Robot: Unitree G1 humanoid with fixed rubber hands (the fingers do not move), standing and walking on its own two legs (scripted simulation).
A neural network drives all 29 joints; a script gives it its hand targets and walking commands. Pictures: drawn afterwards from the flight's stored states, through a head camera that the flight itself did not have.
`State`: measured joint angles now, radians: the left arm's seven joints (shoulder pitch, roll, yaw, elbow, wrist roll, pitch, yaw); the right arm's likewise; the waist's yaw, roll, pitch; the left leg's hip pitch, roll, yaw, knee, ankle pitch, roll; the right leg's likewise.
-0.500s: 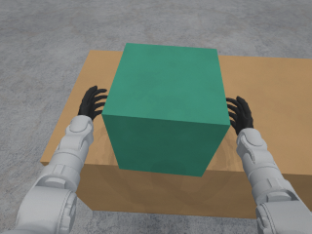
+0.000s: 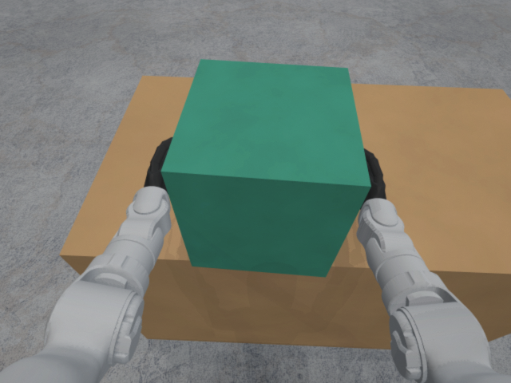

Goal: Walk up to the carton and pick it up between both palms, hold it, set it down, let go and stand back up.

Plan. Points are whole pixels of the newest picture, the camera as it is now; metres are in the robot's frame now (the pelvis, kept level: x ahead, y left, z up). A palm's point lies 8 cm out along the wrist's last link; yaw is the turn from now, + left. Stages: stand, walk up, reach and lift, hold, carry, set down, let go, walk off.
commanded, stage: reach and lift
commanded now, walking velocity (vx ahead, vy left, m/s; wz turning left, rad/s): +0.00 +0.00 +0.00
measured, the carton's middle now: (265, 172) +0.48 -0.03 +0.05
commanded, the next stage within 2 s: none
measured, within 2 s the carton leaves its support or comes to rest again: leaves its support in 1.54 s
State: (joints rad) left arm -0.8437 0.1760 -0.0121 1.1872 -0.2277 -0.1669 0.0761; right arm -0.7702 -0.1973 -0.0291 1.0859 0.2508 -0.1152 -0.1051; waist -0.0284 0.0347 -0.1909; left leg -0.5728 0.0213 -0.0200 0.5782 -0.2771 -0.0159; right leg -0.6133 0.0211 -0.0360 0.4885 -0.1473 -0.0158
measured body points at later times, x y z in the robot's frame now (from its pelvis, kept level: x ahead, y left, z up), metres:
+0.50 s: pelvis -0.02 -0.01 -0.01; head +0.04 -0.01 +0.44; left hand +0.44 +0.15 +0.07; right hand +0.41 -0.20 +0.06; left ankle -0.01 +0.12 -0.73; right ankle +0.04 -0.11 -0.73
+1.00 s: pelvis +0.01 +0.00 +0.01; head +0.05 -0.01 +0.46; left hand +0.43 +0.15 +0.07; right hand +0.40 -0.20 +0.06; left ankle -0.01 +0.12 -0.73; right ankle +0.04 -0.11 -0.73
